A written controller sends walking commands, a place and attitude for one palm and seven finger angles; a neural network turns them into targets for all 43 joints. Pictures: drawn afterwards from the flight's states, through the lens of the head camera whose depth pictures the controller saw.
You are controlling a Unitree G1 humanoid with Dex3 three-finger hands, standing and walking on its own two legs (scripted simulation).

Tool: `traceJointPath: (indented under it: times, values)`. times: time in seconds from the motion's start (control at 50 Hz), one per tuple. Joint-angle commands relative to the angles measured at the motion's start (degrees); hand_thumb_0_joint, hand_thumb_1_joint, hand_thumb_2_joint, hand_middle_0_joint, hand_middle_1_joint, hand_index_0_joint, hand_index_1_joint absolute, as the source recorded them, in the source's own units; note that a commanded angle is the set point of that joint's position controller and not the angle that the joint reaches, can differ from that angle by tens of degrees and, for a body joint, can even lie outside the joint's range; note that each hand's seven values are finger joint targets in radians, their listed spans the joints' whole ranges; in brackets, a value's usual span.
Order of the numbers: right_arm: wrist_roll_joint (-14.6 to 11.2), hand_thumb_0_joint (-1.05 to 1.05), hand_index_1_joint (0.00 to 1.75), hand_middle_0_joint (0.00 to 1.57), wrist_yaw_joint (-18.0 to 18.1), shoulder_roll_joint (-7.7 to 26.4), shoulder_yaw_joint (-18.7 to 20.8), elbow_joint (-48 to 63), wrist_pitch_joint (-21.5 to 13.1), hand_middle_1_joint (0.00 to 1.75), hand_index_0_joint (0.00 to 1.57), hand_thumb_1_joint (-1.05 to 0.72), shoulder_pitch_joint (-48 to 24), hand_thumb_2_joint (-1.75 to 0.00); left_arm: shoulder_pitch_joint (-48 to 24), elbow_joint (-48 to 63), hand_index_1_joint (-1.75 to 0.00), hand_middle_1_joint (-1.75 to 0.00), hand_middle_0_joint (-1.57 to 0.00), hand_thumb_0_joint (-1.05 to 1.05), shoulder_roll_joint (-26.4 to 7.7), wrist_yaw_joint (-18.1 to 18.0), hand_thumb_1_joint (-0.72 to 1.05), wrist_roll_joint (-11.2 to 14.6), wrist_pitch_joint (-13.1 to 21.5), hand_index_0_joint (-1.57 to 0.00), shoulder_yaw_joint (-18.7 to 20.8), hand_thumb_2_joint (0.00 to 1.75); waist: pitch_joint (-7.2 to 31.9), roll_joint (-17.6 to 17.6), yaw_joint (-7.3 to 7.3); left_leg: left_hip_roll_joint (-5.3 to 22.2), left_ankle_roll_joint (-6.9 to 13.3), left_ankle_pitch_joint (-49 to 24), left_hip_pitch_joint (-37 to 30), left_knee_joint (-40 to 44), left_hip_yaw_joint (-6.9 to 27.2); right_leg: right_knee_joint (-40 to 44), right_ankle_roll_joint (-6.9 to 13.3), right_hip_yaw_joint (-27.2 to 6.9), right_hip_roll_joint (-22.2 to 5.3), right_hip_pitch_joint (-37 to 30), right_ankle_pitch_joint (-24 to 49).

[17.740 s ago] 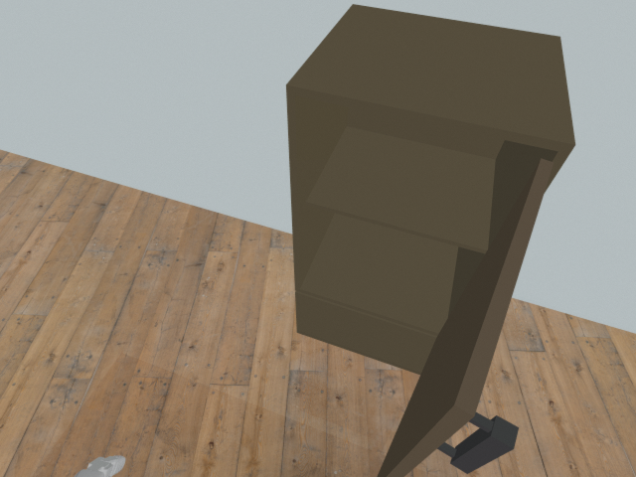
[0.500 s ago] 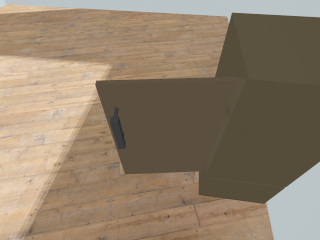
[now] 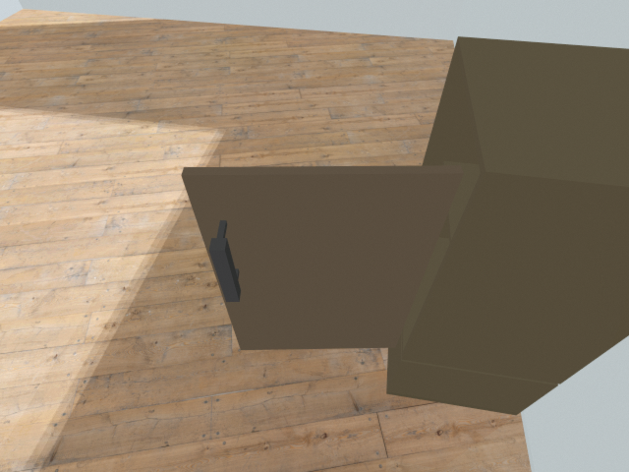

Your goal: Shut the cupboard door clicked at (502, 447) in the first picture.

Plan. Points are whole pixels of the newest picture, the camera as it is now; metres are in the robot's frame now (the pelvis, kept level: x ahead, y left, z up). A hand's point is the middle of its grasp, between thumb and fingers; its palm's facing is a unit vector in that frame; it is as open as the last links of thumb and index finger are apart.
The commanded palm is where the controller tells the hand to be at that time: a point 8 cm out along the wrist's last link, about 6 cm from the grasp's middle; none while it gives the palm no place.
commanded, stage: come to a stop and stand still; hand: left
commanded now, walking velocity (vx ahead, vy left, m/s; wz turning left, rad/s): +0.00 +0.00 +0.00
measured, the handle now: (228, 262) +0.44 +0.18 -0.05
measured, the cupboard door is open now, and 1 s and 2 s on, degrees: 100 100 100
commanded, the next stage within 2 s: look again from close up in 0.44 s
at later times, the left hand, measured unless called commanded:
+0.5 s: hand out of the picture -0.01 +0.13 -0.18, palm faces +0.03 -0.99 -0.17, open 7.3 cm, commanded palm none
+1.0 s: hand out of the picture -0.02 +0.10 -0.17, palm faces +0.05 -0.98 -0.17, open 7.4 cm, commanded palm none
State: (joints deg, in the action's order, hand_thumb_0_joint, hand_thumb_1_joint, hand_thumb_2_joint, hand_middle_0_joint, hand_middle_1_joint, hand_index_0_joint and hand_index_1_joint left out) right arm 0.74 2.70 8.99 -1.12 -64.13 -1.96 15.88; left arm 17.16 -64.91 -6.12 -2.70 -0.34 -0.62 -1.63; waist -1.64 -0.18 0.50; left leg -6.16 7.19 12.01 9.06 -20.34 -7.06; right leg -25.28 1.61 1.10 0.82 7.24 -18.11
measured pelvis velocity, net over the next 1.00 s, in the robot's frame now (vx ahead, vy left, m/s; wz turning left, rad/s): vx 0.01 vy -0.05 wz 0.01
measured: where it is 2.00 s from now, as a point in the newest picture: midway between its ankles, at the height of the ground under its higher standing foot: outside the picture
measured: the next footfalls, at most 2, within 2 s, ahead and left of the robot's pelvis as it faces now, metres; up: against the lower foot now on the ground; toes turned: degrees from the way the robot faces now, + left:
none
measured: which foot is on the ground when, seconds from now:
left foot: down 0.00-1.00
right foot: down 0.00-1.00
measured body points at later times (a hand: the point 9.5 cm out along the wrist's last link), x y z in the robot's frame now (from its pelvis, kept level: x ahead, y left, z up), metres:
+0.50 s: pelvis +0.01 -0.03 +0.00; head +0.02 -0.03 +0.45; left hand -0.01 +0.18 -0.16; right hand -0.01 -0.23 -0.16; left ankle -0.01 +0.03 -0.74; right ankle -0.05 -0.10 -0.74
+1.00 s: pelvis +0.01 -0.05 +0.00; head +0.03 -0.06 +0.45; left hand -0.02 +0.15 -0.16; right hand +0.00 -0.26 -0.16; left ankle -0.01 +0.03 -0.74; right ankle -0.05 -0.10 -0.74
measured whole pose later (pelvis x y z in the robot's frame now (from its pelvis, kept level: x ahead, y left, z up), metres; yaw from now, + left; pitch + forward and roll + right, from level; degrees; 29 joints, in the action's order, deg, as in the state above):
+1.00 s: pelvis +0.01 -0.05 +0.00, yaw +0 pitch +0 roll +2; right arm 0.7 2.8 7.2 -1.6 -66.3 -1.7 16.9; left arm 19.0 -64.3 -6.0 -2.9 -0.2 1.0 -1.8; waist -1.7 0.7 0.7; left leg -3.1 3.0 13.0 7.9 -21.0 -5.5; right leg -21.9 5.7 2.3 4.0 4.2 -17.6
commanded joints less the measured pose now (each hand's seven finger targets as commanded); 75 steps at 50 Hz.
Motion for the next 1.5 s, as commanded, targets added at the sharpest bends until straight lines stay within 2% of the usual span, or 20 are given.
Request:
traceJointPath:
  times: [0.0, 0.82, 1.06, 1.08, 1.1, 1.12, 1.14, 1.16, 1.18, 1.2, 1.22, 1.24, 1.28, 1.3, 1.32, 1.36, 1.38, 1.4, 1.44, 1.48]
  values:
    - [-0.3, 0.0, 0.3, 0.2, 0.09, 4.69, 0.57, 0.59, -0.23, 0.3, 0.2, -0.9, 4.83, -0.9, 4.31, 1.23, -0.3, -0.3, -0.2, 0.0, -5.16, -0.23, 0.9, -0.21, 1.1, -0.2, 0.53, 0.9, -1.94, 1.36, -0.83, 12.88, -3.48, -13.5, -3.91, 3.51, 12.0, 4.6, 1.69, -7.06, -6.6, 5.12, 9.41]
    - [-0.3, 0.0, 0.3, 0.2, 0.23, 2.78, 0.04, -1.19, -0.19, 0.3, 0.2, -0.9, 5.89, -0.9, 7.0, 1.34, -0.3, -0.3, -0.2, 0.0, -4.82, -0.34, 0.9, -0.02, 2.11, -0.2, 0.47, 0.9, -3.0, 0.75, -0.14, 12.39, -3.63, -12.58, -2.81, 2.24, 10.73, 6.87, 2.2, -7.62, -7.18, 1.83, 15.29]
    - [-0.38, 0.0, 0.3, 0.2, 0.37, 2.38, 0.15, -1.29, 0.22, 0.3, 0.2, -0.9, 5.69, -0.9, 8.4, 1.35, -0.3, -0.3, -0.2, 0.0, -5.21, -0.68, 0.9, -0.08, 2.37, -0.2, 0.67, 0.9, -2.48, 2.22, -0.12, 11.7, -4.35, -10.59, -1.95, 0.57, 8.93, 7.16, 0.23, -8.22, -7.89, -0.39, 25.03]
    - [-0.6, 0.0, 0.3, 0.2, -0.28, 5.03, 0.87, 3.08, -0.56, 0.3, 0.2, -0.9, 1.79, -0.9, 9.81, 0.85, -0.3, -0.3, -0.2, 0.0, -7.71, -2.81, 0.9, -1.22, 4.7, -0.2, 1.69, 0.9, -5.42, 5.9, -0.51, 9.78, -6.46, -10.29, 4.05, -14.09, 3.92, 5.61, -7.31, -9.83, -9.81, 3.19, 62.18]
    - [-2.08, 0.0, 0.3, 0.2, 5.28, 19.08, 2.73, 21.61, -11.19, 0.3, 0.2, -0.9, 8.0, -0.9, -36.11, 89.88, -0.3, -0.3, -0.2, 0.0, -34.71, -2.81, 0.9, 8.17, 19.39, -0.2, 15.93, 0.9, 20.63, -4.2, -8.53, 9.22, -3.04, -21.89, -22.07, -11.77, 4.58, -8.41, -2.98, -5.21, -4.6, 9.27, 43.59]
    - [-2.18, 0.0, 0.3, 0.2, 4.67, 11.55, 0.12, 21.28, -15.33, 0.3, 0.2, -0.9, 2.11, -0.9, -5.57, 77.49, -0.32, -0.32, -0.22, 0.0, -11.83, -4.21, 0.9, 8.1, 16.06, -0.22, 0.22, 0.9, 29.41, -29.87, -4.81, 9.63, -3.41, -33.81, -23.06, -6.48, 7.56, -11.73, 0.7, -2.06, -0.25, 11.22, 18.92]
    - [-2.84, 0.0, 0.3, 0.2, 2.65, 9.13, 1.37, 21.55, -17.01, 0.3, 0.2, -0.9, 1.79, -0.9, 4.01, 72.96, -0.34, -0.34, -0.24, 0.0, -3.32, -5.49, 0.9, 9.07, 7.82, -0.24, -2.46, 0.9, 22.46, -20.66, -2.81, 9.69, -5.64, -39.6, -15.18, -4.77, 10.14, -13.92, 1.07, 1.6, 1.02, 10.44, 4.77]
    - [-4.27, 0.0, 0.3, 0.2, 2.17, 8.56, 1.14, 19.76, -17.69, 0.3, 0.2, -0.9, -0.64, -0.9, 5.54, 62.42, -0.36, -0.36, -0.25, 0.0, 2.67, -5.18, 0.9, 8.35, 4.91, -0.25, -6.78, 0.9, 8.14, -5.54, -3.17, 9.53, -4.74, -31.34, -3.01, -8.21, 9.6, -13.85, -0.24, 1.62, 0.58, 20.64, 3.85]
    - [-3.61, 0.0, 0.3, 0.2, 1.31, 11.7, 2.69, 23.11, -18.6, 0.3, 0.2, -0.9, -0.6, -0.9, 1.38, 67.74, -0.38, -0.38, -0.27, 0.0, 0.04, -4.07, 0.9, 9.05, 7.63, -0.27, -4.83, 0.9, 3.32, -3.24, -4.11, 8.68, -4.06, -21.15, 1.79, -12.21, 11.38, -10.01, -0.13, 1.26, -0.48, 22.38, 6.52]
    - [-2.74, 0.0, 0.3, 0.2, 0.94, 13.52, 3.5, 23.96, -19.39, 0.3, 0.2, -0.9, -1.4, -0.9, 0.43, 65.35, -0.4, -0.4, -0.29, 0.0, -3.6, -3.39, 0.9, 8.58, 10.79, -0.29, -1.61, 0.9, 4.04, 3.04, -5.41, 7.56, -4.51, -11.31, 7.3, -16.62, 11.91, -9.45, -0.32, 0.63, -1.54, 25.12, 9.31]
    - [-1.48, 0.0, 0.3, 0.2, 0.64, 13.26, 3.7, 25.53, -19.86, 0.3, 0.2, -0.9, -1.51, -0.9, 2.38, 63.07, -0.42, -0.42, -0.31, 0.0, -2.07, -2.17, 0.9, 8.54, 13.95, -0.31, -1.73, 0.9, 5.51, 10.86, -6.58, 6.45, -4.66, -5.41, 12.96, -21.38, 12.46, -10.87, -1.65, -1.41, -3.0, 28.03, 12.52]
    - [-1.26, 0.0, 0.3, 0.2, 0.0, 12.87, 4.25, 27.12, -20.35, 0.3, 0.2, -0.9, -2.0, -0.9, 3.73, 59.54, -0.44, -0.44, -0.33, 0.0, -1.35, -0.24, 0.9, 8.32, 17.27, -0.33, -0.52, 0.9, 7.9, 12.31, -5.88, 4.86, -5.2, -4.77, 17.93, -25.86, 12.02, -13.66, -2.63, -4.42, -4.48, 27.66, 19.25]
    - [-0.66, 0.0, 0.3, 0.2, -1.29, 12.4, 5.06, 29.38, -20.41, 0.3, 0.2, -0.9, -3.13, -0.9, 15.1, 53.31, -0.48, -0.48, -0.36, 0.0, 0.54, 5.46, 0.9, 11.38, 25.01, -0.36, 3.04, 0.9, 14.02, 25.24, -1.39, 3.45, -7.12, 0.19, 32.76, -33.07, 11.66, -19.97, -5.92, -10.71, -6.52, 22.94, 32.41]
    - [-0.94, 0.0, 0.3, 0.2, -2.23, 12.54, 5.34, 30.37, -20.41, 0.3, 0.2, -0.9, -4.5, -0.9, 16.61, 52.38, -0.5, -0.5, -0.38, 0.0, 0.42, 9.14, 0.9, 13.28, 29.65, -0.38, 4.79, 0.9, 14.9, 26.32, 0.34, 2.62, -7.93, 5.28, 39.68, -36.37, 11.67, -22.29, -7.6, -14.22, -7.4, 21.7, 34.8]
    - [-1.27, 0.0, 0.3, 0.2, -2.87, 12.43, 5.75, 31.46, -19.94, 0.3, 0.2, -0.9, -5.09, -0.9, 16.94, 52.93, -0.52, -0.52, -0.4, 0.0, -1.76, 12.91, 0.9, 15.56, 34.06, -0.4, 8.01, 0.9, 16.52, 23.69, 1.72, 1.7, -8.48, 8.16, 43.52, -39.53, 10.76, -23.86, -8.21, -16.13, -7.68, 20.38, 34.56]
    - [-1.77, 0.0, 0.3, 0.2, -3.18, 11.7, 5.86, 34.04, -17.92, 0.3, 0.2, -0.9, -6.73, -0.9, 14.93, 55.1, -0.56, -0.56, -0.44, 0.0, -10.16, 19.85, 0.9, 18.9, 41.06, -0.44, 16.76, 0.9, 18.76, 10.22, 4.39, 0.27, -9.65, 11.59, 47.52, -45.7, 8.35, -25.83, -8.27, -21.15, -8.83, 20.23, 30.7]
    - [-1.74, 0.0, 0.3, 0.2, -2.89, 11.02, 6.01, 36.63, -16.29, 0.3, 0.2, -0.9, -8.99, -0.9, 14.33, 56.1, -0.58, -0.58, -0.46, 0.0, -14.35, 20.3, 0.9, 18.67, 40.99, -0.46, 20.7, 0.9, 17.84, 5.23, 5.59, 0.01, -8.92, 13.27, 49.39, -45.82, 7.38, -24.74, -6.86, -21.83, -8.5, 22.13, 21.04]
    - [-1.92, 0.0, 0.3, 0.2, -2.69, 10.45, 5.75, 39.77, -14.53, 0.3, 0.2, -0.9, -11.3, -0.9, 14.49, 57.24, -0.6, -0.6, -0.47, 0.0, -15.85, 19.82, 0.9, 18.21, 38.81, -0.47, 22.14, 0.9, 16.2, 4.16, 5.99, -0.14, -7.94, 14.73, 51.83, -44.12, 7.51, -23.44, -6.2, -22.66, -8.02, 23.41, 9.9]
    - [-2.56, 0.0, 0.3, 0.2, -1.87, 9.71, 5.42, 44.08, -11.15, 0.3, 0.2, -0.9, -13.19, -0.9, 14.78, 61.51, -0.64, -0.64, -0.51, 0.0, -13.77, 17.42, 0.9, 18.55, 33.32, -0.51, 20.81, 0.9, 14.89, 8.41, 5.18, 0.41, -6.98, 15.24, 51.42, -43.48, 8.58, -20.21, -7.88, -26.49, -8.05, 24.21, -1.31]
    - [-2.3, 0.0, 0.3, 0.2, -0.95, 9.18, 5.16, 45.37, -9.7, 0.3, 0.2, -0.9, -11.82, -0.9, 10.72, 67.59, -0.68, -0.68, -0.55, 0.0, -10.25, 14.23, 0.9, 18.09, 31.06, -0.55, 17.44, 0.9, 15.98, 6.77, 2.97, 1.59, -6.01, 14.22, 49.41, -44.41, 9.41, -19.9, -7.74, -25.35, -7.1, 26.49, -3.97]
